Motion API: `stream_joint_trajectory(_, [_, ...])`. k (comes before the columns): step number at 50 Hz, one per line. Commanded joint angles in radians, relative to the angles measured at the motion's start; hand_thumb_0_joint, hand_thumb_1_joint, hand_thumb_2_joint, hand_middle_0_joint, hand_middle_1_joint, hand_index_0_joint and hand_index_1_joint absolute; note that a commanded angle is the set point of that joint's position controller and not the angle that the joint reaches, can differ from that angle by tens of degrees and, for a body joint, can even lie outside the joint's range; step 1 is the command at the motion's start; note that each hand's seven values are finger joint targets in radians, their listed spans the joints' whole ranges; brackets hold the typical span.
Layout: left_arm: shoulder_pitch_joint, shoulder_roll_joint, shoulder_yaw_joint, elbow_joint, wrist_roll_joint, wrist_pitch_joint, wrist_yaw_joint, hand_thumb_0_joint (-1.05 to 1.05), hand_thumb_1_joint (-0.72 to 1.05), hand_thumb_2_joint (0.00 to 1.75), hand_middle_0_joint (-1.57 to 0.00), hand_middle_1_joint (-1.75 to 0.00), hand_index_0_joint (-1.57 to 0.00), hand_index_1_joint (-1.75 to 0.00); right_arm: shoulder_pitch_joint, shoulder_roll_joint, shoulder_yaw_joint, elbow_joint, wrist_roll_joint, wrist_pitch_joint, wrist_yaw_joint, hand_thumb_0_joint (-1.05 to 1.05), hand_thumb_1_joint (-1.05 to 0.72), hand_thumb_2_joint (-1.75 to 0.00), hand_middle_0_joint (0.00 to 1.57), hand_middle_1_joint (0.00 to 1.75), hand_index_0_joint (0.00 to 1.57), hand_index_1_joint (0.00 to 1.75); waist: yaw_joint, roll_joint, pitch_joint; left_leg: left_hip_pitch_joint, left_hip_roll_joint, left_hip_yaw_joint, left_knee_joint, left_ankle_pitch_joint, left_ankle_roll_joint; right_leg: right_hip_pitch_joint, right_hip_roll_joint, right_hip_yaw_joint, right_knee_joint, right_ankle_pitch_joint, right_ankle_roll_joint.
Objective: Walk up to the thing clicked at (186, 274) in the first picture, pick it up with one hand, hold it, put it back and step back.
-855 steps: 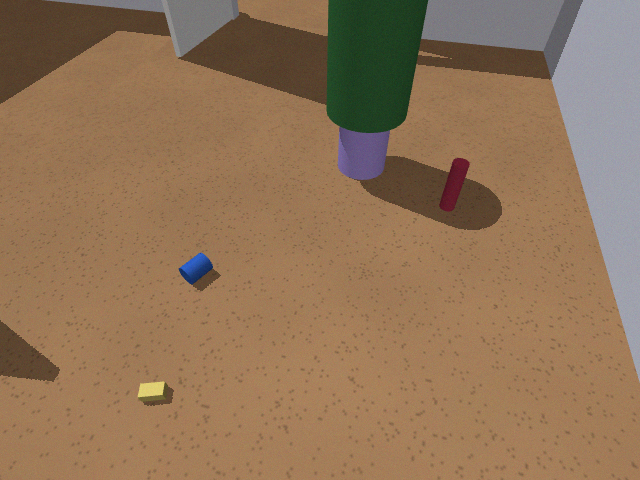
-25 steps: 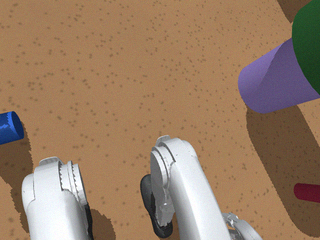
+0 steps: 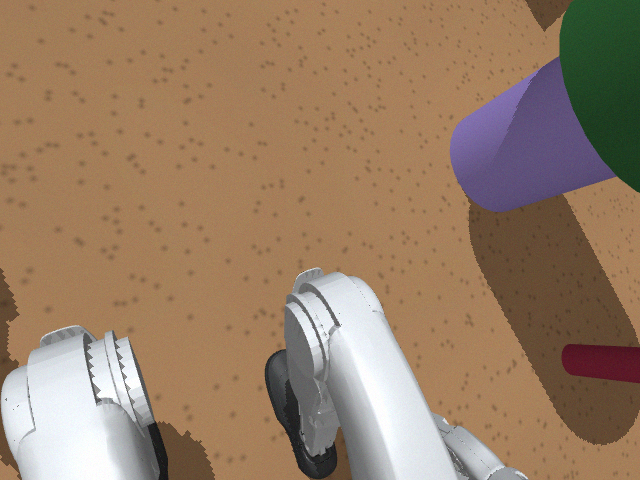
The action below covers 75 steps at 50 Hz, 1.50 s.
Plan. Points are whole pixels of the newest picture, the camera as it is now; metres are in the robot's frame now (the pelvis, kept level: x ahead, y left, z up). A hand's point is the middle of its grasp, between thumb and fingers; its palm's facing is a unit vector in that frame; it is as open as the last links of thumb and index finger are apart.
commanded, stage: rest palm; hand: left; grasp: from above
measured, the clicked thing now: out of the picture +0.40 +0.35 -0.26
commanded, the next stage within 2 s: close in 0.04 s
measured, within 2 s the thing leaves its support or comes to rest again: neither
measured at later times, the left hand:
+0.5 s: hand out of the picture +0.39 +0.35 -0.24, palm faces -0.40 -0.17 -0.90, open 12.3 cm
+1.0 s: hand out of the picture +0.38 +0.36 -0.24, palm faces -0.42 -0.20 -0.89, open 10.7 cm
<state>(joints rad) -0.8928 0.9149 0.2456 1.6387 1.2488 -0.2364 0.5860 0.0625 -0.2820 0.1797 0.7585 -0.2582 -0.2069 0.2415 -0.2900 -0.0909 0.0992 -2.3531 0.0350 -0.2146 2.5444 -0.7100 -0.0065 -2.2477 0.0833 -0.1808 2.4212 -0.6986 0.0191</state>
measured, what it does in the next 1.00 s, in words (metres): stands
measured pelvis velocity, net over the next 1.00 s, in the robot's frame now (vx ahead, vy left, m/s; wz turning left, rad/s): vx -0.01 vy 0.00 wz -0.03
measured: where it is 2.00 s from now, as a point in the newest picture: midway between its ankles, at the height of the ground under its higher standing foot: (234, 466)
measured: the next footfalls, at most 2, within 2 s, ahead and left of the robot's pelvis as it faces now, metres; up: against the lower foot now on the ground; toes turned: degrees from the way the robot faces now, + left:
none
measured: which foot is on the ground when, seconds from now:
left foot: down 0.00-1.00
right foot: down 0.00-1.00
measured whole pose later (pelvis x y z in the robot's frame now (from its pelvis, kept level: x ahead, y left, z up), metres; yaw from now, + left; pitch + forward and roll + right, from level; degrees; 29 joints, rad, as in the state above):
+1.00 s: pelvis -0.01 +0.00 +0.00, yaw -2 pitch +26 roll -13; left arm -0.85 0.96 0.24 1.66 1.25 -0.30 0.63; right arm 0.06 -0.31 0.22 0.76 -0.27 -0.24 0.28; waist -0.28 -0.13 0.13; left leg -2.34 0.04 -0.25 2.57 -0.70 0.00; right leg -2.22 0.10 -0.21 2.41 -0.68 0.03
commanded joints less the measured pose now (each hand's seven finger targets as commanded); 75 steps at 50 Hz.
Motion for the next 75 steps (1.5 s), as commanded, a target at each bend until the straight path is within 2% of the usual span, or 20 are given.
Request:
stream_joint_trajectory(1, [-0.187,0.266,0.006,-0.104,-0.019,-0.031,0.025,0.0,-0.55,0.99,-0.06,-0.97,-0.05,-0.98,0.222,-0.297,-0.078,0.019,0.003,0.005,-0.009,0.0,-0.89,-0.9,0.2,0.3,0.2,0.3,-0.007,0.395,-0.662,0.479,0.007,0.09,-0.226,0.244,0.031,0.369,0.024,-0.057,-0.235,0.304,-0.037])
stream_joint_trajectory(2, [-0.21,0.261,-0.008,-0.092,-0.014,-0.04,0.023,0.0,-0.53,0.97,-0.06,-0.98,-0.06,-0.98,0.221,-0.3,-0.071,0.019,-0.003,0.007,-0.006,0.0,-0.89,-0.9,0.2,0.3,0.2,0.3,-0.023,0.394,-0.644,0.477,0.008,0.084,-0.227,0.224,0.03,0.352,0.023,-0.065,-0.227,0.28,-0.039])
stream_joint_trajectory(7, [-0.209,0.263,-0.021,-0.102,0.008,-0.086,0.047,0.0,-0.51,0.98,-0.07,-0.98,-0.07,-0.99,0.187,-0.321,-0.07,0.004,-0.004,0.012,-0.012,0.0,-0.88,-0.9,0.2,0.3,0.2,0.3,-0.011,0.383,-0.639,0.461,0.008,0.083,-0.229,0.177,0.03,0.347,0.031,-0.066,-0.244,0.24,-0.038])
stream_joint_trajectory(12, [-0.221,0.293,-0.015,-0.075,0.037,-0.088,0.097,0.0,-0.28,0.91,-0.22,-0.96,-0.23,-0.95,0.171,-0.323,-0.058,0.015,-0.009,0.002,-0.01,0.0,-0.88,-0.89,0.2,0.3,0.2,0.3,-0.008,0.424,-0.617,0.494,0.011,0.07,-0.244,0.165,0.018,0.298,0.034,-0.087,-0.22,0.212,-0.048])
stream_joint_trajectory(13, [-0.241,0.243,-0.061,-0.08,0.037,-0.086,0.102,0.0,-0.27,0.87,-0.23,-0.93,-0.24,-0.91,0.153,-0.324,-0.06,0.003,-0.011,-0.004,-0.006,0.0,-0.88,-0.89,0.2,0.3,0.2,0.3,-0.017,0.433,-0.599,0.491,0.009,0.071,-0.25,0.154,0.017,0.282,0.033,-0.088,-0.219,0.199,-0.048])
stream_joint_trajectory(16, [-0.224,0.277,-0.047,-0.05,0.055,-0.065,0.123,0.0,-0.23,0.83,-0.25,-0.9,-0.27,-0.88,0.156,-0.333,-0.057,0.007,-0.017,-0.014,-0.004,0.0,-0.88,-0.89,0.2,0.3,0.2,0.3,-0.016,0.426,-0.596,0.482,0.011,0.08,-0.236,0.162,0.019,0.288,0.036,-0.084,-0.221,0.215,-0.045])
stream_joint_trajectory(20, [-0.208,0.279,-0.032,-0.062,0.04,-0.039,0.148,0.0,-0.17,0.81,-0.3,-0.9,-0.32,-0.87,0.136,-0.345,-0.056,0.003,-0.018,-0.029,0.004,0.0,-0.88,-0.89,0.2,0.3,0.2,0.3,0.003,0.445,-0.617,0.516,0.013,0.07,-0.256,0.188,0.014,0.291,0.039,-0.091,-0.218,0.236,-0.045])
stream_joint_trajectory(27, [-0.225,0.286,-0.028,-0.032,0.02,-0.005,0.139,0.0,-0.08,0.71,-0.38,-0.81,-0.4,-0.78,0.148,-0.349,-0.056,0.006,-0.018,-0.058,0.027,0.0,-0.88,-0.9,0.2,0.3,0.2,0.3,-0.024,0.462,-0.578,0.508,0.018,0.062,-0.243,0.192,0.013,0.287,0.032,-0.094,-0.2,0.251,-0.041])
stream_joint_trajectory(32, [-0.182,0.322,0.003,-0.038,-0.001,-0.006,0.11,0.0,0.0,0.67,-0.44,-0.77,-0.46,-0.75,0.161,-0.34,-0.049,0.001,-0.016,-0.063,0.031,0.0,-0.88,-0.9,0.2,0.3,0.2,0.3,-0.012,0.44,-0.599,0.484,0.016,0.07,-0.233,0.191,0.02,0.334,0.033,-0.086,-0.214,0.249,-0.041])
stream_joint_trajectory(34, [-0.145,0.293,0.004,-0.043,-0.015,-0.011,0.094,0.0,0.01,0.65,-0.45,-0.77,-0.47,-0.74,0.154,-0.345,-0.063,0.001,-0.015,-0.062,0.028,0.0,-0.88,-0.9,0.2,0.3,0.2,0.3,0.001,0.445,-0.61,0.493,0.016,0.067,-0.245,0.2,0.016,0.332,0.034,-0.091,-0.216,0.251,-0.042])
stream_joint_trajectory(36, [-0.145,0.282,-0.015,-0.051,-0.013,-0.018,0.078,0.0,0.03,0.63,-0.46,-0.76,-0.49,-0.73,0.169,-0.336,-0.058,0.002,-0.017,-0.06,0.031,0.0,-0.88,-0.9,0.2,0.3,0.2,0.3,-0.014,0.449,-0.616,0.506,0.017,0.07,-0.232,0.223,0.018,0.354,0.035,-0.085,-0.218,0.279,-0.039])
stream_joint_trajectory(39, [-0.133,0.301,0.01,-0.072,-0.027,-0.034,0.076,0.0,0.07,0.62,-0.5,-0.72,-0.52,-0.7,0.174,-0.336,-0.055,0.004,-0.01,-0.049,0.031,0.0,-0.88,-0.9,0.2,0.3,0.2,0.3,0.003,0.429,-0.627,0.485,0.017,0.068,-0.234,0.23,0.022,0.375,0.037,-0.084,-0.225,0.288,-0.039])
stream_joint_trajectory(42, [-0.154,0.286,-0.012,-0.059,-0.021,-0.053,0.069,0.0,0.13,0.65,-0.54,-0.73,-0.56,-0.7,0.174,-0.33,-0.037,0.0,-0.013,-0.044,0.031,0.0,-0.88,-0.9,0.2,0.3,0.2,0.3,-0.022,0.403,-0.597,0.47,0.019,0.06,-0.225,0.216,0.024,0.356,0.036,-0.095,-0.216,0.276,-0.037])
stream_joint_trajectory(46, [-0.108,0.303,0.008,-0.048,-0.006,-0.071,0.075,0.0,0.21,0.63,-0.6,-0.7,-0.63,-0.68,0.165,-0.337,-0.039,-0.004,-0.011,-0.03,0.022,0.0,-0.88,-0.9,0.2,0.3,0.2,0.3,0.005,0.408,-0.59,0.463,0.017,0.063,-0.242,0.183,0.022,0.351,0.04,-0.09,-0.225,0.239,-0.041])
stream_joint_trajectory(56, [-0.179,0.309,-0.018,-0.043,0.037,-0.068,0.113,0.0,0.37,0.63,-0.74,-0.64,-0.76,-0.63,0.156,-0.351,-0.036,0.002,-0.024,-0.03,0.015,0.0,-0.88,-0.9,0.2,0.3,0.2,0.3,-0.021,0.429,-0.577,0.488,0.02,0.055,-0.241,0.18,0.015,0.304,0.043,-0.103,-0.21,0.236,-0.042])
stream_joint_trajectory(62, [-0.175,0.253,-0.073,-0.009,0.028,-0.057,0.11,0.0,0.47,0.61,-0.82,-0.6,-0.84,-0.59,0.136,-0.357,-0.041,-0.01,-0.026,-0.042,0.015,0.0,-0.88,-0.9,0.2,0.3,0.2,0.3,-0.028,0.432,-0.548,0.47,0.017,0.056,-0.244,0.159,0.015,0.286,0.042,-0.102,-0.214,0.219,-0.041])
stream_joint_trajectory(65, [-0.161,0.268,-0.051,-0.005,0.018,-0.049,0.118,0.0,0.53,0.62,-0.88,-0.59,-0.89,-0.58,0.133,-0.349,-0.039,0.002,-0.022,-0.044,0.015,0.0,-0.88,-0.9,0.2,0.3,0.2,0.3,-0.01,0.412,-0.558,0.469,0.019,0.05,-0.255,0.141,0.014,0.289,0.043,-0.102,-0.217,0.199,-0.044])
stream_joint_trajectory(66, [-0.178,0.247,-0.072,0.003,0.019,-0.048,0.113,0.0,0.55,0.62,-0.9,-0.59,-0.91,-0.58,0.143,-0.361,-0.043,-0.008,-0.025,-0.048,0.019,0.0,-0.88,-0.9,0.2,0.3,0.2,0.3,-0.032,0.419,-0.543,0.472,0.018,0.05,-0.246,0.155,0.015,0.282,0.04,-0.105,-0.211,0.219,-0.04])
stream_joint_trajectory(71, [-0.19,0.255,-0.073,0.001,0.01,-0.041,0.11,0.0,0.61,0.59,-0.94,-0.57,-0.95,-0.56,0.148,-0.349,-0.024,-0.003,-0.026,-0.059,0.025,0.0,-0.88,-0.9,0.2,0.3,0.2,0.3,-0.034,0.405,-0.554,0.473,0.019,0.051,-0.237,0.162,0.017,0.294,0.039,-0.104,-0.213,0.232,-0.037])
stream_joint_trajectory(75, [-0.167,0.266,-0.059,-0.002,0.001,-0.039,0.107,0.0,0.63,0.59,-0.96,-0.55,-0.97,-0.54,0.141,-0.356,-0.027,-0.01,-0.018,-0.059,0.024,0.0,-0.88,-0.9,0.2,0.3,0.2,0.3,-0.016,0.413,-0.559,0.469,0.02,0.051,-0.248,0.158,0.015,0.313,0.044,-0.099,-0.221,0.223,-0.041])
